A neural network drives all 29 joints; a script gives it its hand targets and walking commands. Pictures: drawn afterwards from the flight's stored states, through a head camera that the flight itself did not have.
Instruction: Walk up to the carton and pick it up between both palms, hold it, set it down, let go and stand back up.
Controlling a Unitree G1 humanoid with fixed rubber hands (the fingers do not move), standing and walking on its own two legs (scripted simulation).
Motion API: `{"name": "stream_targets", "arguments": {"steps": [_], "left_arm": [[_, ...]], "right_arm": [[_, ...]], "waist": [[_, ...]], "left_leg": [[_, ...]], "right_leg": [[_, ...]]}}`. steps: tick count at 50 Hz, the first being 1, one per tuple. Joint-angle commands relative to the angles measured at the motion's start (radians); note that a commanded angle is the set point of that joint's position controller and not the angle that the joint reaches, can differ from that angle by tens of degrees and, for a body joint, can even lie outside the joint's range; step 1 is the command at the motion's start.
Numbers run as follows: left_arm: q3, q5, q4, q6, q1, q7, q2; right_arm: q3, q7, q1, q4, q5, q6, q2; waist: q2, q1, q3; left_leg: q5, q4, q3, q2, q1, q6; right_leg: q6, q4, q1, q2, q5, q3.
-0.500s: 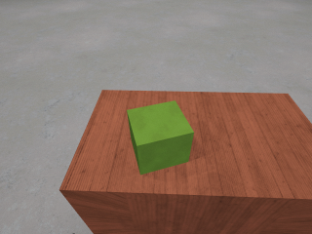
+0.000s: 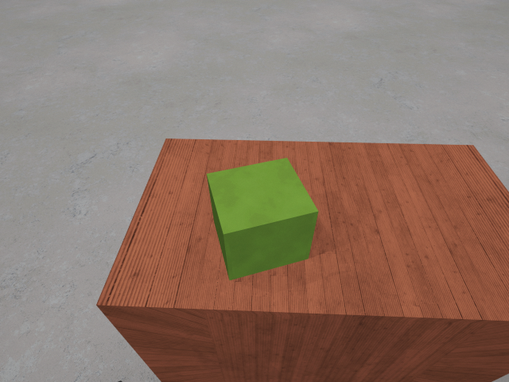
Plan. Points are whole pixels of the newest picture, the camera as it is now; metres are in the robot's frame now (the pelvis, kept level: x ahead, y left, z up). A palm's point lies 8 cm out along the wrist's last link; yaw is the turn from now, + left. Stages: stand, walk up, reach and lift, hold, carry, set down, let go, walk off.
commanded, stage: stand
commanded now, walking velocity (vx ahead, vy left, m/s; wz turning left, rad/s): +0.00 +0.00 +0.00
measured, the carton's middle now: (258, 217) +0.47 +0.00 -0.06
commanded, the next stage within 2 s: none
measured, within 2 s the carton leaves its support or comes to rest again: neither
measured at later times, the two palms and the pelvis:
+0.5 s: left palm out of the picture +0.09 +0.26 -0.12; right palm out of the picture +0.07 -0.24 -0.12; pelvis +0.00 +0.00 +0.00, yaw +0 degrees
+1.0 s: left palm out of the picture +0.08 +0.26 -0.12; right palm out of the picture +0.07 -0.24 -0.12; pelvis +0.00 +0.00 +0.00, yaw +0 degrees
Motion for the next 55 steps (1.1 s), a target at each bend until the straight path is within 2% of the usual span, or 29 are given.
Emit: {"name": "stream_targets", "arguments": {"steps": [1,2,3,5,7,8,9,12,13,14,15,16,19,20,22,27,28,31,34,36,37,39,41,45,49,50,52,54,55], "left_arm": [[0.062,0.115,0.001,-0.038,-0.061,0.013,0.306],[0.065,0.118,-0.003,-0.044,-0.069,0.009,0.308],[0.066,0.119,-0.013,-0.036,-0.099,0.009,0.298],[0.062,0.117,-0.008,-0.035,-0.088,0.005,0.286],[0.066,0.116,-0.007,-0.036,-0.060,0.011,0.309],[0.054,0.119,-0.006,-0.037,-0.082,0.013,0.290],[0.065,0.110,-0.006,-0.032,-0.068,0.010,0.289],[0.060,0.116,0.014,-0.034,-0.056,0.015,0.299],[0.067,0.109,0.003,-0.041,-0.051,0.007,0.314],[0.066,0.120,-0.002,-0.041,-0.059,0.009,0.310],[0.068,0.119,-0.002,-0.034,-0.068,0.005,0.314],[0.069,0.113,0.002,-0.034,-0.047,0.011,0.322],[0.058,0.114,0.002,-0.032,-0.075,0.010,0.296],[0.064,0.114,-0.001,-0.034,-0.044,0.011,0.314],[0.068,0.113,-0.004,-0.030,-0.060,0.012,0.309],[0.060,0.112,-0.007,-0.032,-0.064,0.012,0.300],[0.062,0.123,-0.016,-0.030,-0.082,0.009,0.311],[0.063,0.116,-0.009,-0.034,-0.064,0.006,0.286],[0.066,0.120,-0.004,-0.035,-0.078,0.010,0.311],[0.060,0.123,-0.015,-0.030,-0.096,0.010,0.304],[0.063,0.117,-0.016,-0.031,-0.070,0.003,0.307],[0.058,0.116,-0.015,-0.027,-0.075,0.001,0.284],[0.056,0.116,-0.014,-0.031,-0.064,0.005,0.279],[0.068,0.120,-0.010,-0.028,-0.066,0.009,0.320],[0.064,0.117,-0.031,-0.026,-0.093,0.006,0.305],[0.059,0.115,-0.016,-0.028,-0.079,0.004,0.286],[0.065,0.112,-0.019,-0.028,-0.072,0.005,0.292],[0.067,0.116,-0.007,-0.025,-0.069,0.005,0.310],[0.058,0.115,-0.011,-0.026,-0.063,0.002,0.304]], "right_arm": [[-0.110,-0.020,-0.077,0.022,0.011,-0.015,-0.280],[-0.111,-0.023,-0.074,0.026,0.006,-0.012,-0.269],[-0.110,-0.022,-0.083,0.019,0.006,-0.015,-0.272],[-0.105,-0.023,-0.071,0.021,0.009,-0.019,-0.262],[-0.108,-0.024,-0.073,0.019,0.010,-0.015,-0.276],[-0.108,-0.021,-0.073,0.023,0.008,-0.016,-0.278],[-0.106,-0.024,-0.047,0.031,0.008,-0.022,-0.276],[-0.104,-0.026,-0.070,0.024,0.009,-0.017,-0.265],[-0.105,-0.025,-0.068,0.031,0.008,-0.015,-0.285],[-0.102,-0.021,-0.063,0.024,0.009,-0.017,-0.270],[-0.108,-0.022,-0.068,0.027,0.005,-0.012,-0.287],[-0.103,-0.017,-0.052,0.029,0.011,-0.010,-0.257],[-0.101,-0.022,-0.081,0.026,0.009,-0.014,-0.271],[-0.099,-0.021,-0.049,0.032,0.018,-0.012,-0.275],[-0.104,-0.024,-0.060,0.031,0.009,-0.010,-0.269],[-0.104,-0.019,-0.054,0.025,0.010,-0.014,-0.274],[-0.109,-0.014,-0.039,0.029,0.012,-0.015,-0.281],[-0.113,-0.018,-0.076,0.015,0.008,-0.018,-0.288],[-0.104,-0.014,-0.071,0.022,0.008,-0.012,-0.257],[-0.102,-0.016,-0.065,0.020,0.009,-0.012,-0.253],[-0.106,-0.017,-0.076,0.014,0.016,-0.015,-0.266],[-0.111,-0.019,-0.041,0.037,0.017,-0.011,-0.288],[-0.106,-0.022,-0.069,0.021,0.012,-0.017,-0.268],[-0.104,-0.020,-0.060,0.020,0.007,-0.010,-0.276],[-0.107,-0.018,-0.073,0.018,0.013,-0.013,-0.276],[-0.105,-0.016,-0.086,0.027,0.015,-0.014,-0.265],[-0.110,-0.023,-0.087,0.023,0.010,-0.015,-0.286],[-0.108,-0.021,-0.069,0.022,0.010,-0.023,-0.273],[-0.109,-0.022,-0.076,0.027,0.021,-0.013,-0.288]], "waist": [[0.010,-0.011,0.092],[0.001,-0.011,0.067],[0.048,-0.008,0.061],[-0.003,0.001,0.086],[0.021,-0.003,0.043],[0.039,-0.027,0.077],[0.013,-0.016,0.044],[0.021,-0.016,0.089],[-0.015,0.001,0.086],[-0.012,-0.011,0.053],[0.014,0.006,0.065],[0.016,-0.021,0.078],[0.029,-0.009,0.102],[-0.027,-0.012,0.071],[0.026,-0.008,0.068],[-0.011,-0.006,0.097],[-0.008,-0.022,0.084],[0.044,-0.008,0.078],[-0.012,-0.021,0.123],[-0.006,-0.023,0.076],[0.002,-0.002,0.066],[0.015,-0.020,0.070],[-0.025,-0.014,0.099],[0.032,-0.008,0.079],[-0.023,-0.001,0.078],[-0.008,-0.014,0.060],[0.035,0.004,0.078],[-0.020,-0.008,0.087],[-0.004,-0.015,0.094]], "left_leg": [[-0.014,-0.180,-0.100,0.081,-0.037,0.076],[-0.027,-0.186,-0.098,0.081,-0.035,0.074],[-0.007,-0.184,-0.083,0.083,-0.038,0.069],[-0.018,-0.193,-0.103,0.091,-0.067,0.076],[-0.011,-0.181,-0.085,0.085,-0.024,0.068],[-0.006,-0.183,-0.086,0.088,-0.018,0.065],[0.004,-0.185,-0.093,0.086,-0.005,0.069],[0.003,-0.190,-0.098,0.098,-0.033,0.078],[-0.002,-0.186,-0.085,0.081,-0.049,0.077],[-0.020,-0.176,-0.083,0.090,-0.034,0.073],[-0.047,-0.173,-0.077,0.080,-0.049,0.073],[-0.042,-0.183,-0.077,0.075,-0.040,0.071],[-0.037,-0.189,-0.096,0.098,-0.047,0.075],[-0.037,-0.192,-0.100,0.092,-0.036,0.072],[-0.050,-0.201,-0.094,0.086,-0.034,0.071],[-0.090,-0.193,-0.086,0.075,-0.042,0.067],[-0.095,-0.190,-0.085,0.081,-0.040,0.065],[-0.110,-0.194,-0.096,0.080,-0.043,0.075],[-0.072,-0.195,-0.096,0.078,-0.052,0.072],[-0.051,-0.191,-0.086,0.082,-0.032,0.075],[-0.063,-0.185,-0.088,0.079,-0.064,0.076],[-0.075,-0.190,-0.089,0.075,-0.037,0.069],[-0.049,-0.189,-0.103,0.090,-0.027,0.077],[-0.086,-0.198,-0.084,0.072,-0.047,0.073],[-0.106,-0.185,-0.087,0.077,-0.058,0.074],[-0.080,-0.191,-0.086,0.082,-0.012,0.067],[-0.076,-0.210,-0.099,0.082,-0.037,0.069],[-0.072,-0.203,-0.098,0.086,-0.034,0.080],[-0.036,-0.198,-0.099,0.086,-0.029,0.074]], "right_leg": [[-0.019,-0.212,0.061,-0.146,-0.079,0.176],[-0.015,-0.206,0.089,-0.147,-0.079,0.163],[-0.023,-0.186,0.097,-0.150,-0.037,0.173],[-0.022,-0.183,0.103,-0.145,-0.051,0.159],[-0.019,-0.197,0.109,-0.140,-0.010,0.168],[-0.022,-0.209,0.080,-0.146,-0.006,0.177],[-0.027,-0.188,0.112,-0.142,0.020,0.170],[-0.026,-0.190,0.091,-0.146,0.016,0.167],[-0.018,-0.198,0.097,-0.145,-0.034,0.167],[-0.028,-0.202,0.107,-0.144,-0.050,0.169],[-0.025,-0.206,0.114,-0.145,-0.084,0.176],[-0.029,-0.212,0.080,-0.150,-0.094,0.189],[-0.015,-0.214,0.072,-0.139,-0.078,0.162],[-0.014,-0.196,0.092,-0.135,-0.083,0.148],[-0.020,-0.196,0.095,-0.138,-0.085,0.166],[-0.023,-0.212,0.052,-0.140,-0.135,0.185],[-0.024,-0.218,0.060,-0.139,-0.162,0.178],[-0.024,-0.198,0.066,-0.128,-0.095,0.168],[-0.018,-0.209,0.047,-0.133,-0.142,0.170],[-0.023,-0.209,0.072,-0.141,-0.147,0.172],[-0.024,-0.208,0.100,-0.134,-0.137,0.167],[-0.028,-0.217,0.075,-0.149,-0.142,0.176],[-0.017,-0.196,0.045,-0.124,-0.116,0.146],[-0.029,-0.194,0.069,-0.132,-0.143,0.177],[-0.024,-0.193,0.070,-0.131,-0.171,0.166],[-0.023,-0.196,0.053,-0.134,-0.129,0.165],[-0.015,-0.182,0.085,-0.123,-0.068,0.149],[-0.025,-0.185,0.075,-0.143,-0.091,0.173],[-0.029,-0.195,0.054,-0.147,-0.098,0.174]]}}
